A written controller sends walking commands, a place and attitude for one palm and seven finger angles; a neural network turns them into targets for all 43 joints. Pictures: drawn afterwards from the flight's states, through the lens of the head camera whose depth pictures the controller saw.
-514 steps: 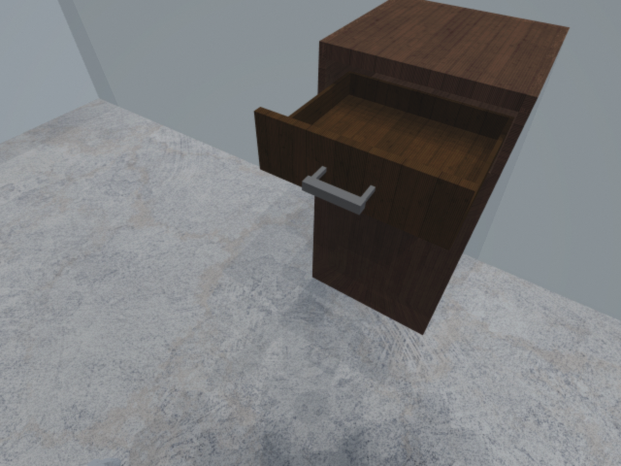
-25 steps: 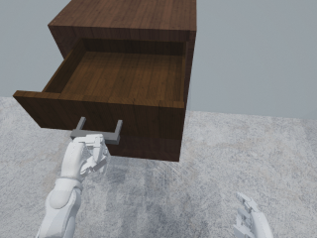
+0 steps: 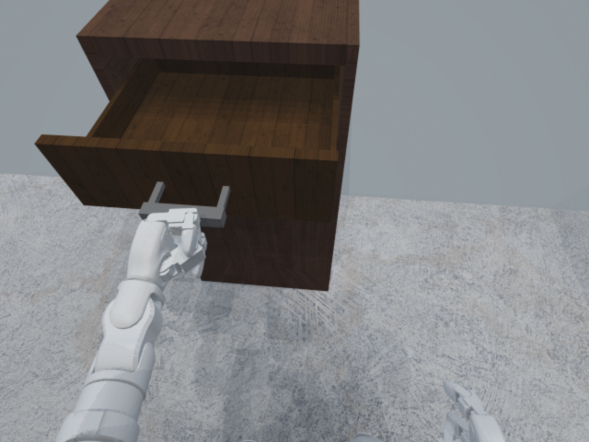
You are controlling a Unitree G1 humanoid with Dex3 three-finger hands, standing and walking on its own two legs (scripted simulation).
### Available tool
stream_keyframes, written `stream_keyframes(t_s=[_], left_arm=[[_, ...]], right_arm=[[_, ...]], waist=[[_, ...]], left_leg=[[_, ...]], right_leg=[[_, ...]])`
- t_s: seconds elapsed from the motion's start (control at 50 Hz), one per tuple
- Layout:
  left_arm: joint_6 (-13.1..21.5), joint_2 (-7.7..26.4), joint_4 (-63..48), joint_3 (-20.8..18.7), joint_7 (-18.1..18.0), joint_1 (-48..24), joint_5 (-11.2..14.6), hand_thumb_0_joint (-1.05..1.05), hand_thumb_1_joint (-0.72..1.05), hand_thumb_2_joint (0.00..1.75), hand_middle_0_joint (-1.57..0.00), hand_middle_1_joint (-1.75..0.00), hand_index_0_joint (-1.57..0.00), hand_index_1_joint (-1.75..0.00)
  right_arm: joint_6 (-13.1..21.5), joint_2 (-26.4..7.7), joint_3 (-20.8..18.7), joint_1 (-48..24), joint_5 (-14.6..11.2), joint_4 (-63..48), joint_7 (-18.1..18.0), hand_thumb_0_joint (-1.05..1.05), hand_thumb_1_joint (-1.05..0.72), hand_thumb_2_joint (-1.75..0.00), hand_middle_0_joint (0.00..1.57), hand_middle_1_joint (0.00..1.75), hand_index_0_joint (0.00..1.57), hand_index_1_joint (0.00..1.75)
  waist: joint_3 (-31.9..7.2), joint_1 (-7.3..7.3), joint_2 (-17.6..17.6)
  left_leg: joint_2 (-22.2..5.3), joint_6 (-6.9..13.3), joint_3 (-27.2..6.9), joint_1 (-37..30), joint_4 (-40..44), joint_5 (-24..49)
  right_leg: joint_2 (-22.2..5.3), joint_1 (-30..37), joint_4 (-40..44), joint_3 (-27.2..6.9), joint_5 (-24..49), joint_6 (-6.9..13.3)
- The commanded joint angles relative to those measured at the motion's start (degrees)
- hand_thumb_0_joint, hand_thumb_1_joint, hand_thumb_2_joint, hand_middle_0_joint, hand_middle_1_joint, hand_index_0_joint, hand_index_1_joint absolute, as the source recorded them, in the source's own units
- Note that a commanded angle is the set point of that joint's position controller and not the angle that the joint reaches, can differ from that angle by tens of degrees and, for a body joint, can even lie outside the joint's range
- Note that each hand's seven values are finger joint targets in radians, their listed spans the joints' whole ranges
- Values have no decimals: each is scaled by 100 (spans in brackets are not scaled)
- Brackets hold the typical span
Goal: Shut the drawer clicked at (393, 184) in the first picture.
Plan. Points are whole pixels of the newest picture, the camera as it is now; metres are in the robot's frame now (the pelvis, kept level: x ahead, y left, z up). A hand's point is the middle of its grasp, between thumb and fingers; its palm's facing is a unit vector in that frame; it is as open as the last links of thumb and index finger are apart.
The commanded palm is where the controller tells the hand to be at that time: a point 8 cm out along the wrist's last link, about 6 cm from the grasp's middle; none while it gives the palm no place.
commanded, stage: push the drawer shut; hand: left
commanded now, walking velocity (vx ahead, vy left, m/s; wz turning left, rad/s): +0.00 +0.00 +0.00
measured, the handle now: (187, 203) +0.43 +0.18 +0.06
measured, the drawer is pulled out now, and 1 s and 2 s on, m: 0.22 0.10 0.00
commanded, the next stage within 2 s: none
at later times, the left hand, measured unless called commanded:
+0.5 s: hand (213, 213) +0.41 +0.14 +0.06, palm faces -0.06 -1.00 -0.05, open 3.1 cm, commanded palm +0.39 +0.18 +0.07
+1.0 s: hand (219, 179) +0.48 +0.14 +0.07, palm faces -0.07 -1.00 -0.03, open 2.9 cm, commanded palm +0.46 +0.19 +0.07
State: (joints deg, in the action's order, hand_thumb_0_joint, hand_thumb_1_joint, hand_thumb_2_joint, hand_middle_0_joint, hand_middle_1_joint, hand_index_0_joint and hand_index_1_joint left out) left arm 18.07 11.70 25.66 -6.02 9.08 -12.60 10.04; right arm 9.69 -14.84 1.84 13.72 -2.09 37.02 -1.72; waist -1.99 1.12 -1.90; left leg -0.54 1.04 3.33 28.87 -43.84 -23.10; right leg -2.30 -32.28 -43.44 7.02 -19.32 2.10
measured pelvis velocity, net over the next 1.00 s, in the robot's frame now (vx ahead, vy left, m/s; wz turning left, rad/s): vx -0.01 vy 0.01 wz -0.03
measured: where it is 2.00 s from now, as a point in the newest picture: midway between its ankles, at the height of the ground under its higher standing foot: outside the picture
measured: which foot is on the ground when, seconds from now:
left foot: down 0.00-1.00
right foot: down 0.00-1.00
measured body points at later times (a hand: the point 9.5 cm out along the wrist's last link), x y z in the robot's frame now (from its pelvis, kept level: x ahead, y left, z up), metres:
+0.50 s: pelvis +0.00 +0.01 +0.00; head +0.07 -0.01 +0.44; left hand +0.41 +0.19 +0.07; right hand +0.08 -0.25 -0.12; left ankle -0.01 +0.11 -0.71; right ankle +0.03 -0.10 -0.71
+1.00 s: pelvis -0.01 +0.01 -0.01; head +0.09 +0.00 +0.43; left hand +0.47 +0.19 +0.07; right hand +0.03 -0.25 -0.13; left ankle -0.01 +0.11 -0.71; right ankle +0.03 -0.10 -0.71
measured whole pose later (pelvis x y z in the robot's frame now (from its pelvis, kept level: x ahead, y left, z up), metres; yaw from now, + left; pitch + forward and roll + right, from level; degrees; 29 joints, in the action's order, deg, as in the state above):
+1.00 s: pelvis -0.01 +0.01 -0.01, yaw -2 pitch +15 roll +0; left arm 24.9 19.6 64.0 -16.6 10.1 -46.8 6.1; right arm 2.5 -15.7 1.7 19.8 -0.2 38.1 -0.1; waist -3.5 7.0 -1.1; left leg -1.4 1.9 4.8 39.8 -48.3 -24.0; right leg -1.6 -43.2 -46.3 5.5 -18.5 1.7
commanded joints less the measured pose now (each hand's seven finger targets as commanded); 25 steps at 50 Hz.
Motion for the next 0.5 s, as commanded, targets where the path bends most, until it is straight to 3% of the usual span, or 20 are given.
stream_keyframes(t_s=[0.0,0.02,0.04,0.06,0.08,0.1,0.18,0.2,0.24,0.3,0.32,0.38,0.42,0.48], left_arm=[[363,783,-794,-308,-51,-2371,77,0,90,90,-140,-160,-140,-160],[366,650,-661,-238,-39,-2420,86,0,90,90,-140,-160,-140,-160],[399,795,-652,-340,-58,-2601,79,0,90,90,-140,-160,-140,-160],[409,708,-576,-272,-51,-2628,62,0,90,90,-140,-160,-140,-160],[432,648,-553,-216,-53,-2780,66,0,90,90,-140,-160,-140,-160],[447,741,-377,-294,-83,-2796,50,0,90,90,-140,-160,-140,-160],[543,796,-173,-348,-96,-3092,0,0,90,90,-140,-160,-140,-160],[549,833,-36,-342,-109,-3145,-31,0,90,90,-140,-160,-140,-160],[593,768,33,-358,-116,-3249,-26,0,90,90,-140,-160,-140,-160],[641,1026,284,-530,-135,-3511,-68,0,90,90,-140,-160,-140,-160],[669,960,281,-529,-122,-3494,-56,0,90,90,-140,-160,-140,-160],[711,843,382,-421,-106,-3784,-52,0,90,90,-140,-160,-140,-160],[734,1003,638,-568,-154,-3859,-62,0,90,90,-140,-160,-140,-160],[781,810,773,-422,-164,-4093,-97,0,90,90,-140,-160,-140,-160]], right_arm=[[201,-742,-267,19,-8,-638,-29,0,-90,-90,20,30,20,30],[185,-729,-266,30,-10,-642,-22,0,-90,-90,20,30,20,30],[169,-745,-279,68,-10,-615,-24,0,-90,-90,20,30,20,30],[152,-734,-274,79,-5,-625,-12,0,-90,-90,20,30,20,30],[142,-730,-273,110,-7,-611,-1,0,-90,-90,20,30,20,30],[118,-759,-288,170,2,-579,5,0,-90,-90,20,30,20,30],[36,-764,-307,253,17,-573,36,0,-90,-90,20,30,20,30],[7,-784,-305,313,18,-556,46,0,-90,-90,20,30,20,30],[-27,-770,-325,373,29,-548,68,0,-90,-90,20,30,20,30],[-103,-802,-335,473,44,-489,70,0,-90,-90,20,30,20,30],[-112,-778,-334,477,44,-510,85,0,-90,-90,20,30,20,30],[-155,-762,-329,519,40,-483,103,0,-90,-90,20,30,20,30],[-203,-801,-339,591,52,-441,97,0,-90,-90,20,30,20,30],[-239,-773,-349,630,52,-421,122,0,-90,-90,20,30,20,30]], waist=[[-1647,253,434],[-1649,256,379],[-1710,252,282],[-1712,229,98],[-1745,269,120],[-1730,282,380],[-1878,262,158],[-1881,293,299],[-1969,277,224],[-1977,322,381],[-2024,287,190],[-2042,343,89],[-1973,376,367],[-2041,412,83]], left_leg=[[52,-19,-357,-143,654,891],[62,-19,-327,-143,650,898],[63,-29,-338,-191,645,976],[62,-47,-336,-249,666,1019],[54,-52,-360,-299,661,1073],[38,-33,-379,-219,647,1119],[55,-45,-331,-251,650,1155],[41,-33,-360,-214,647,1195],[43,-43,-336,-268,632,1344],[38,-28,-340,-163,620,1339],[44,-39,-329,-220,627,1415],[30,-52,-334,-276,608,1427],[21,-29,-340,-141,599,1384],[20,-41,-326,-278,565,1477]], right_leg=[[55,1148,612,-651,937,-123],[55,1142,619,-665,983,-125],[59,1143,583,-655,1083,-111],[60,1095,552,-624,1123,-93],[69,1058,535,-599,1183,-89],[89,1071,522,-594,1216,-101],[93,1119,499,-625,1318,-87],[115,1104,474,-605,1327,-89],[123,1125,449,-605,1491,-90],[142,1155,438,-620,1518,-99],[145,1166,427,-625,1582,-83],[158,1048,413,-598,1571,-71],[175,1046,415,-606,1546,-91],[183,897,388,-589,1588,-72]])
